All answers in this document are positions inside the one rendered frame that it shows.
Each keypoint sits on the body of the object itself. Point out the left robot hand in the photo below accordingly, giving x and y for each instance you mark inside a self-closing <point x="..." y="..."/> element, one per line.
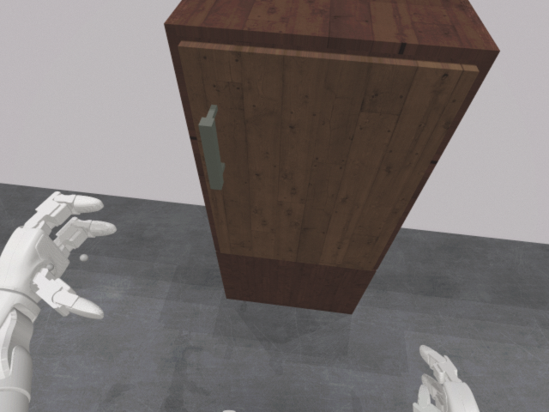
<point x="30" y="249"/>

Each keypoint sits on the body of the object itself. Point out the left robot forearm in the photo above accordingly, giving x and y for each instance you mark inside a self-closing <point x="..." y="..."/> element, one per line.
<point x="17" y="314"/>

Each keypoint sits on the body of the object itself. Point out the right robot hand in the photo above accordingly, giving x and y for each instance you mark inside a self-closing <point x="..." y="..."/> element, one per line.
<point x="452" y="396"/>

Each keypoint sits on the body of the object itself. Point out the cupboard door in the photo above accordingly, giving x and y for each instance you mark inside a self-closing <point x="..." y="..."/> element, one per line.
<point x="322" y="151"/>

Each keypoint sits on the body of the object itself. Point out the handle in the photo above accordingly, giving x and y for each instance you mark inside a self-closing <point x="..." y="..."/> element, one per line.
<point x="211" y="151"/>

